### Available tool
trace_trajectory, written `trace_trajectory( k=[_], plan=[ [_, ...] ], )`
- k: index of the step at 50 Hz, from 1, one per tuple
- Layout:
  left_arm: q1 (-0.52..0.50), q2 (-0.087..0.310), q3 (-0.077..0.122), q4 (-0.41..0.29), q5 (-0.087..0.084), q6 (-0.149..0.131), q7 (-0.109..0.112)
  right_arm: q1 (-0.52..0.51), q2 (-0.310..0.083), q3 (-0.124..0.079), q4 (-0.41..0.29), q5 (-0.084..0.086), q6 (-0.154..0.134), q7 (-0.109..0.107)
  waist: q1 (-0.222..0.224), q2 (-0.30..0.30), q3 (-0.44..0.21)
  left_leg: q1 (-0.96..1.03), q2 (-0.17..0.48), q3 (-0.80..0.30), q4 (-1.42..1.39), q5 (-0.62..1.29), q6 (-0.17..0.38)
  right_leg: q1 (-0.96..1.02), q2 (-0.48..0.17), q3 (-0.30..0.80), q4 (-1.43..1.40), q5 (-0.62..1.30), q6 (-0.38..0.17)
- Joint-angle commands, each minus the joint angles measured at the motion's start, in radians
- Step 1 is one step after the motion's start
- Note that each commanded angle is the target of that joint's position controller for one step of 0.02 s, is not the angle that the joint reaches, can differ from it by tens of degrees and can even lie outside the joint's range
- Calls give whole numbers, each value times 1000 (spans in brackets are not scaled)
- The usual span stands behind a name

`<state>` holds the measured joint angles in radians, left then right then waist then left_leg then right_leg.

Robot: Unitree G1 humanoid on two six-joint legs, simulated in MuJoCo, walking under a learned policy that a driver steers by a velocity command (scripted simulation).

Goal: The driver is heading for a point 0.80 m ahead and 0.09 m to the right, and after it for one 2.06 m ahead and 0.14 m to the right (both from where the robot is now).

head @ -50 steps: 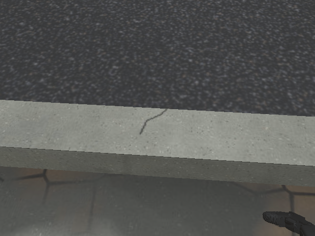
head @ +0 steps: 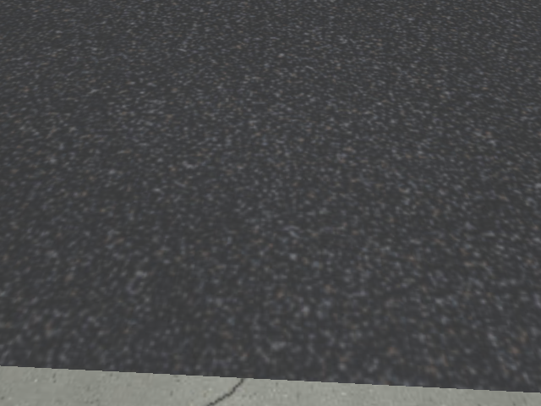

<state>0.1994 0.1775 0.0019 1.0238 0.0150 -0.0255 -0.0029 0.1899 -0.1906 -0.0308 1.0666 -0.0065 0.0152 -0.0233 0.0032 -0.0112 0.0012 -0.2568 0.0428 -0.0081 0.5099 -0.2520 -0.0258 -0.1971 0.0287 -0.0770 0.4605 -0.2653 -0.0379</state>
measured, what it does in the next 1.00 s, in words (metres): shifts its weight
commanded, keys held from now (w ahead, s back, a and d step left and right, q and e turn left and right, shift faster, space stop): no key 0.68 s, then w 0.32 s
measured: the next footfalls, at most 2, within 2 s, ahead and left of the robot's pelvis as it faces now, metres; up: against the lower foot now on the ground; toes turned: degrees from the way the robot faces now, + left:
right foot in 1.36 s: +0.41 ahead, -0.18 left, +0.18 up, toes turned -8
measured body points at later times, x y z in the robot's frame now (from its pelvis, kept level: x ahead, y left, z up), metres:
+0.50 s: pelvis +0.02 +0.01 +0.00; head +0.03 +0.02 +0.45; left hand +0.04 +0.26 -0.15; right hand +0.06 -0.23 -0.15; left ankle +0.01 +0.13 -0.74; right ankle -0.01 -0.09 -0.74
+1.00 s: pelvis +0.06 +0.02 -0.01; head +0.07 +0.04 +0.44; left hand +0.07 +0.27 -0.17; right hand +0.04 -0.23 -0.15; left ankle +0.01 +0.13 -0.74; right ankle -0.01 -0.09 -0.72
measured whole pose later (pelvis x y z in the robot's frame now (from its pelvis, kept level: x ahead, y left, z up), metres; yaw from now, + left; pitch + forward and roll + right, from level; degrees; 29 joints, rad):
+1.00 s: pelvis +0.06 +0.02 -0.01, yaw -1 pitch +1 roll +0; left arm 0.35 0.21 0.05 1.05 -0.04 -0.05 0.03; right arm 0.35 -0.18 -0.06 1.08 0.01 -0.07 -0.03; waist -0.02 -0.03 -0.03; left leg -0.21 -0.01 0.03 0.57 -0.38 0.03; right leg -0.27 -0.01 -0.02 0.76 -0.42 -0.03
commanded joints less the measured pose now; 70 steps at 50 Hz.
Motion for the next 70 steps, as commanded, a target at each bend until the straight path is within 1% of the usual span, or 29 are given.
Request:
trace_trajectory(
  k=[1, 11, 24, 35, 38, 40, 43, 45, 47, 48, 49, 50, 51, 52, 54, 55, 56, 58, 59, 61, 62, 63, 64, 65, 66, 67, 68, 69, 70],
  plan=[
    [45, 119, 28, -15, -4, 5, 14, 15, -109, -20, -12, 5, -23, -3, 7, 77, 2, 71, 35, -40, -67, 256, 39, -25, -71, 63, -83, 151, 7],
    [90, 103, 40, 20, -15, 19, 22, 45, -104, -24, 15, 9, -12, -20, 1, 19, -24, 133, 30, -35, -69, 369, 52, 23, -76, 58, -72, 279, 17],
    [115, 113, 44, 42, -14, 22, 30, 47, -98, -29, 20, 7, 1, -25, 2, 16, 29, 124, 18, -26, -121, 276, 46, 15, -85, 64, -105, 220, 23],
    [144, 92, 40, 58, -12, 19, 32, 79, -83, -27, 31, 5, 5, -32, 1, 13, 21, 124, 7, -15, -152, 151, 41, 12, -80, 59, -131, 114, 19],
    [132, 120, 52, 46, -27, 24, 46, 85, -94, -34, 21, 15, 8, -41, -3, -12, 66, 51, -46, 32, -91, -215, 66, -60, -61, 67, -129, -280, -27],
    [136, 129, 57, 28, -36, 19, 54, 89, -83, -32, 3, 17, -9, -43, 1, -41, 137, -52, -58, 38, -39, -368, 83, -127, -95, 134, -158, -485, -69],
    [181, 161, 72, 18, -47, -4, 50, 97, -47, -23, -16, 16, -51, -29, 7, -104, 149, -132, -61, 69, 96, -240, 92, -90, -219, 313, -216, -487, -151],
    [148, 177, 79, -6, -51, -11, 44, 144, -35, -20, -11, 20, -69, -17, -25, -117, 135, -63, -51, 75, 120, -196, 111, -134, -265, 360, -232, -403, -186],
    [51, 142, 69, -52, -61, -23, 36, 238, -64, -28, 15, 21, -82, -10, -83, -45, 139, 79, -48, 31, -27, -140, 141, -215, -167, 214, -95, -134, -136],
    [20, 113, 60, -72, -57, -38, 35, 311, -134, -52, 30, 22, -90, -10, -103, 85, 108, 159, 29, -128, -111, -63, 185, -269, -63, 70, 135, 86, -75],
    [20, 102, 57, -86, -45, -57, 34, 434, -225, -83, 49, 25, -93, -7, -134, 268, 47, 346, 176, -391, -210, 68, 287, -432, 24, -20, 430, 115, -4],
    [14, 98, 55, -88, -47, -72, 28, 526, -197, -77, 63, 16, -99, -7, -162, 302, 24, 442, 330, -616, -295, 197, 392, -603, 43, 31, 732, -267, 22],
    [30, 83, 54, -80, -68, -79, 7, 499, -146, -57, 61, 4, -107, -9, -119, 205, 47, 469, 356, -592, -271, 205, 401, -729, -12, 112, 992, -296, 16],
    [-21, 43, 41, -90, -84, -84, -7, 469, -143, -54, 55, -4, -102, -9, -119, 184, 74, 528, 352, -536, -260, 211, 387, -907, -29, 130, 1210, -275, -3],
    [-113, -4, 19, -147, -74, -82, -18, 473, -65, -17, 75, -13, -82, 4, -103, 73, 124, 522, 337, -389, -280, 209, 314, -1138, -70, 139, 1498, -275, -23],
    [-100, -30, 5, -166, -69, -76, -28, 458, -22, 2, 79, -12, -67, 11, -75, 58, 129, 468, 309, -328, -286, 165, 285, -1178, -86, 135, 1590, -282, -27],
    [-82, -74, -14, -187, -80, -61, -30, 465, -9, 14, 90, -12, -49, 12, -64, 111, 130, 419, 315, -308, -314, 139, 283, -1233, -80, 106, 1827, -358, -24],
    [-97, -91, -47, -265, -87, -42, -31, 402, -17, 29, 77, -1, -38, 4, -20, 63, 192, 279, 308, -224, -351, 12, 236, -1339, -107, 169, 1896, -372, -19],
    [-142, -109, -66, -303, -83, -38, -27, 407, -27, 36, 82, -1, -35, 0, -32, 78, 222, 240, 314, -206, -365, -1, 224, -1414, -90, 158, 1981, -367, -13],
    [-263, -95, -101, -450, -51, -49, -31, 295, -62, 46, 39, 17, -35, -16, 30, 32, 267, -21, 208, -43, -432, -88, 152, -1299, -153, 108, 1608, -235, 3],
    [-309, -70, -105, -491, -33, -59, -32, 298, -65, 49, 22, 21, -42, -27, 23, 26, 233, -167, 164, -9, -503, -77, 162, -1110, -170, 11, 1420, -114, 21],
    [-352, -82, -121, -532, -2, -65, -33, 340, -110, 32, 15, 31, -55, -33, 14, 17, 138, -318, 196, -11, -665, -9, 192, -746, -196, -50, 1229, 5, -2],
    [-375, -66, -116, -542, 1, -66, -24, 404, -137, 18, 39, 55, -55, -35, -3, 54, 81, -242, 189, 8, -685, 76, 200, -607, -183, -92, 1124, 1, -8],
    [-317, -25, -95, -555, -10, -77, -26, 386, -150, 31, 42, 58, -65, -22, 66, 183, -48, -189, 160, 74, -575, 830, 200, -311, -95, -173, 1044, -27, -48],
    [-202, 53, -55, -530, -37, -83, -22, 434, -210, 23, 45, 40, -73, -10, 127, 287, -186, -18, 180, 80, -379, 1470, 190, -160, -13, -188, 1001, -124, -76],
    [-63, 136, -13, -490, -52, -75, -25, 436, -282, 5, 51, 19, -65, -6, 208, 388, -264, 221, 210, 44, -194, 1783, 165, -155, 16, -125, 846, -185, -104],
    [29, 215, 23, -456, -40, -63, -33, 412, -297, -7, 47, 10, -52, -12, 255, 407, -293, 340, 214, 9, 5, 1829, 142, -139, 17, 26, 663, -214, -131],
    [199, 338, 60, -362, -1, -54, -46, 385, -203, 4, -3, 0, -64, -16, 258, 42, -361, 120, 116, -58, 346, 1359, 115, 82, -151, 490, 393, -157, -224],
    [326, 378, 64, -244, 5, -34, -44, 436, -29, 25, -15, -9, -100, 22, 156, -458, -492, -107, -147, -157, 759, 85, 93, 249, -332, 1033, -126, -285, -281]
  ],
)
